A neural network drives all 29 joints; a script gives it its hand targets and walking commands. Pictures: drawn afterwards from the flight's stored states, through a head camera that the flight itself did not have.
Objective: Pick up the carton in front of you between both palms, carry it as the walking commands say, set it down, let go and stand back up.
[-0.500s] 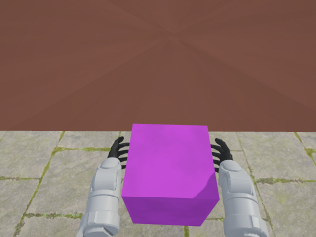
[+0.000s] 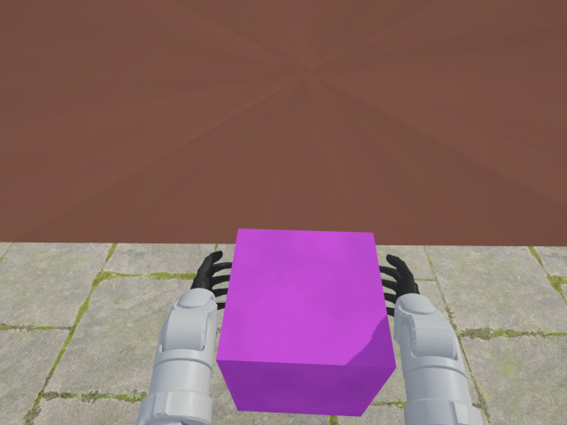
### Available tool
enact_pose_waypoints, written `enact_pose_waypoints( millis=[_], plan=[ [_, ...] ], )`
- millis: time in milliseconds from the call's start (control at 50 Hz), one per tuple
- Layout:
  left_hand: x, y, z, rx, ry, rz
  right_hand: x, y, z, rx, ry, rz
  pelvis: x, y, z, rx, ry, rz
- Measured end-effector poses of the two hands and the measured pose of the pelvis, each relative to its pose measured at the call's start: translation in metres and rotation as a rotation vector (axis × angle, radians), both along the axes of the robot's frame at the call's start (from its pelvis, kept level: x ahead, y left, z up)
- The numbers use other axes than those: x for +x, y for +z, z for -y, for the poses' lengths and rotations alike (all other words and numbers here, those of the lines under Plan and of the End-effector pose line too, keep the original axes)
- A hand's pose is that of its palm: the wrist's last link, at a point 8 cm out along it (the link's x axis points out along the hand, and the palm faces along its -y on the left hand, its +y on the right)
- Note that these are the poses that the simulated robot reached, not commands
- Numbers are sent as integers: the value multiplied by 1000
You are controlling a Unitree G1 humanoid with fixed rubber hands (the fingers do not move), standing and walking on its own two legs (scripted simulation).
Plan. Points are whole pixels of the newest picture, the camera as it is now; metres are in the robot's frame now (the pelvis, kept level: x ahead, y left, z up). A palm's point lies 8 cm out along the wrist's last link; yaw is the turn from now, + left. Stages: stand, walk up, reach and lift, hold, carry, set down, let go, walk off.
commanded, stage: hold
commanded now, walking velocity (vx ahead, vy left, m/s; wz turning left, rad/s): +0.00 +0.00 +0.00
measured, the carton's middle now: (302, 326) +0.28 +0.00 -0.04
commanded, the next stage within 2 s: carry in 1.20 s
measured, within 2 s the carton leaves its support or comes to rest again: neither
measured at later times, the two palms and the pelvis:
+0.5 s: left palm (200, 299) +0.27 +0.15 +0.05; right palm (410, 305) +0.27 -0.15 +0.05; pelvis -0.01 +0.00 +0.00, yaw +0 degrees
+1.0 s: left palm (201, 297) +0.28 +0.15 +0.05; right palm (410, 303) +0.28 -0.15 +0.05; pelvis +0.00 +0.00 +0.00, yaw +0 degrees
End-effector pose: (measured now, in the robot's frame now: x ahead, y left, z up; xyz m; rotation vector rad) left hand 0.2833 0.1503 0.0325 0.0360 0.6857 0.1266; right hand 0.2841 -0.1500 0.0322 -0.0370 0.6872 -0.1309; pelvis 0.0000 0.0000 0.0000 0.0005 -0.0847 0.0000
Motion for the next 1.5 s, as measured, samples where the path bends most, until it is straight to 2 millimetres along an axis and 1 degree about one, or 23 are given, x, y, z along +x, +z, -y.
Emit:
enact_pose_waypoints(
  millis=[180,340,500,940,1180,1240,1300,1380,1440,1500],
  plan=[
    [-6,16,1,-1,0,29,-7,16,1,2,-3,29,-3,1,0,0,-1,26],
    [-11,13,1,-6,2,5,-11,13,1,6,-7,5,-11,0,0,0,-2,38],
    [-10,14,1,-12,8,15,-10,14,1,12,-12,16,-15,-1,0,0,-1,36],
    [-6,14,1,2,-2,9,-6,14,1,-2,-2,9,-4,1,0,0,0,33],
    [-8,13,1,3,-2,7,-8,13,1,-3,-1,8,-5,1,0,0,0,33],
    [-6,13,1,1,-1,14,-7,13,1,1,-3,15,-5,-2,0,0,-1,-7],
    [-2,15,1,-3,2,27,-3,15,1,5,-8,28,0,-3,0,0,1,-53],
    [10,22,0,-16,14,61,10,23,0,18,-19,62,12,-10,-1,-3,8,-96],
    [22,27,-4,-26,25,67,24,29,-5,26,-20,68,28,-13,-6,-4,16,-118],
    [38,31,-13,-38,34,52,42,35,-13,33,-22,53,49,-16,-13,13,3,-138]
  ],
)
